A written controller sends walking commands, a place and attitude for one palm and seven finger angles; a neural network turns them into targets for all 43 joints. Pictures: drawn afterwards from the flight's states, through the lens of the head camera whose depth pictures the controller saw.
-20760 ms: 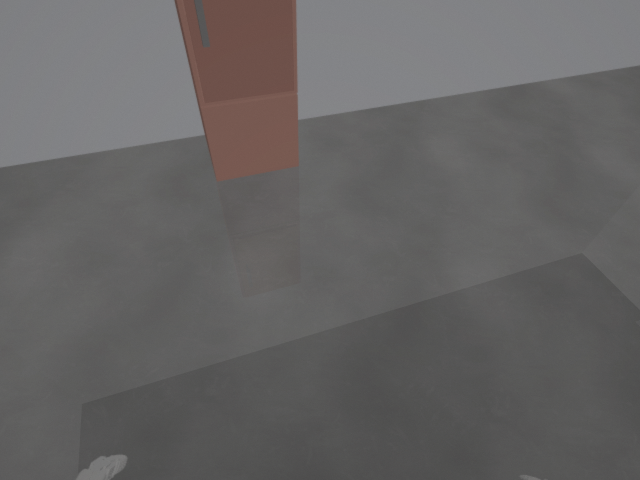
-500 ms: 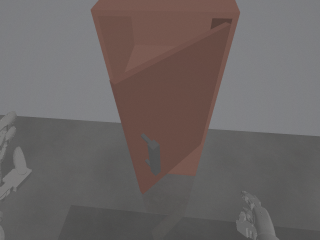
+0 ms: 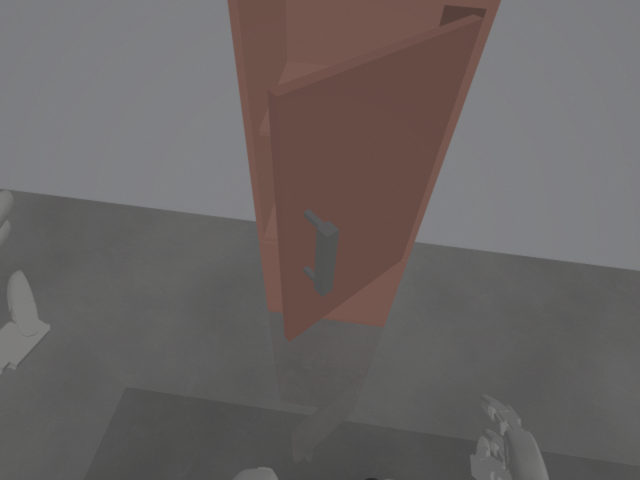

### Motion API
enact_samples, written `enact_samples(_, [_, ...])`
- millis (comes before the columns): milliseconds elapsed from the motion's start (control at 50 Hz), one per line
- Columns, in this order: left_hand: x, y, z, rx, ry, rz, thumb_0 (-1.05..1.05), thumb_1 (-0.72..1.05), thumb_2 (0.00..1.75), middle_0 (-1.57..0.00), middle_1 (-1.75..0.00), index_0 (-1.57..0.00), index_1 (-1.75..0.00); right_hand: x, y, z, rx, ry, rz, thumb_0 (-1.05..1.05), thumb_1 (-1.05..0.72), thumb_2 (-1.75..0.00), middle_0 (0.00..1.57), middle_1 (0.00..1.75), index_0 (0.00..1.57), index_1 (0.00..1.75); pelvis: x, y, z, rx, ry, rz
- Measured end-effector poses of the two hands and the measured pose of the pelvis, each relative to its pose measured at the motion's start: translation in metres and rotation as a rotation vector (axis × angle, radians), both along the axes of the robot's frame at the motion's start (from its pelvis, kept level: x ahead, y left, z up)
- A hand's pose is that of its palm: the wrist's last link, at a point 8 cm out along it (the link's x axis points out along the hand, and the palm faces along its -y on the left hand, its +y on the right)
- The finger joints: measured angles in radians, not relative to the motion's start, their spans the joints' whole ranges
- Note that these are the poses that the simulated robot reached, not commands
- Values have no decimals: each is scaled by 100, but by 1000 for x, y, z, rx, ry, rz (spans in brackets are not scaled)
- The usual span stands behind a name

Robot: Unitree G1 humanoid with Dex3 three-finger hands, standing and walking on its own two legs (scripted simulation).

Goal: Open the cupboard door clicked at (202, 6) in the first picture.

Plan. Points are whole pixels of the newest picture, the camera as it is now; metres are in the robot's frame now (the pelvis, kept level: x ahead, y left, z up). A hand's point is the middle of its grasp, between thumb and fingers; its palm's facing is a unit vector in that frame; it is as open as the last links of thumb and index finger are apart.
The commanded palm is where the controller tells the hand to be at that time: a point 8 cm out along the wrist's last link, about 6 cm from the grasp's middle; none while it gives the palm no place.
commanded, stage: step back with the hand held close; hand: left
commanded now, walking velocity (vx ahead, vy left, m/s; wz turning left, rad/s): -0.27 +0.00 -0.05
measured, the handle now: (317, 254) +0.45 +0.04 -0.02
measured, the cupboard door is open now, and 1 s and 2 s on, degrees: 47 47 47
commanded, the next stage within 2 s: stop stepping back and stand still in 0.28 s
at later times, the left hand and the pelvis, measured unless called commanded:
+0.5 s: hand out of the picture +0.06 +0.26 +0.19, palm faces +0.55 -0.70 -0.45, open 7.4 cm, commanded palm -0.04 +0.30 +0.19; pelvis -0.12 -0.02 -0.02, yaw +11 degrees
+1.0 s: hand out of the picture -0.03 +0.23 +0.17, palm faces +0.41 -0.77 -0.49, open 7.5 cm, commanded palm -0.10 +0.27 +0.19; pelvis -0.22 -0.03 +0.00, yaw +4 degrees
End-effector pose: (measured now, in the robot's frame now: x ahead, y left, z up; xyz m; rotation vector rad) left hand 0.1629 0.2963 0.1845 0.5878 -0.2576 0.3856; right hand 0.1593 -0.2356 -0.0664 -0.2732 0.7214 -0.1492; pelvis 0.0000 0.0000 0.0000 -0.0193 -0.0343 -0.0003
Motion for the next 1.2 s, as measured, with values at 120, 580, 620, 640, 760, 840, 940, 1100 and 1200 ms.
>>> enact_samples(120, [-27,0,12,71,-60,-3,1,88,90,-21,-30,-21,-30,-21,-2,-6,-10,3,13,1,-90,-90,21,30,20,30,-20,-3,-5,-4,-14,33])
enact_samples(580, [-214,-14,34,164,-225,107,1,88,90,-21,-30,-21,-30,-98,26,-20,79,-91,197,1,-90,-90,20,30,20,30,-145,-33,-29,12,16,208])
enact_samples(620, [-241,-19,35,182,-216,135,1,88,90,-21,-30,-21,-30,-106,26,-27,78,-73,234,1,-90,-90,21,30,20,30,-163,-35,-32,26,10,187])
enact_samples(640, [-251,-18,36,175,-209,145,1,88,90,-21,-30,-21,-30,-113,26,-29,68,-41,249,1,-90,-90,21,30,20,30,-168,-35,-28,33,9,178])
enact_samples(760, [-269,13,32,-5,-207,277,1,88,90,-21,-30,-21,-30,-156,19,-4,30,4,228,1,-90,-90,21,30,21,30,-179,-26,5,72,50,143])
enact_samples(840, [-250,24,0,-115,-131,271,1,89,90,-20,-30,-20,-30,-173,10,-4,-2,-55,185,1,-90,-90,21,30,21,30,-200,-15,-2,45,52,166])
enact_samples(940, [-235,-5,-15,-96,7,109,2,89,90,-20,-30,-20,-30,-207,-1,3,44,-79,84,1,-90,-90,21,30,20,30,-215,-24,0,63,16,90])
enact_samples(1100, [-240,-54,26,119,-66,-58,1,88,90,-21,-30,-21,-30,-251,-36,-26,52,58,13,1,-90,-90,21,30,20,30,-224,-45,-7,49,10,58])
enact_samples(1200, [-241,-36,28,92,-25,47,1,88,90,-21,-30,-22,-30,-268,-55,-27,58,123,-46,1,-90,-90,20,30,20,30,-224,-48,6,57,32,46])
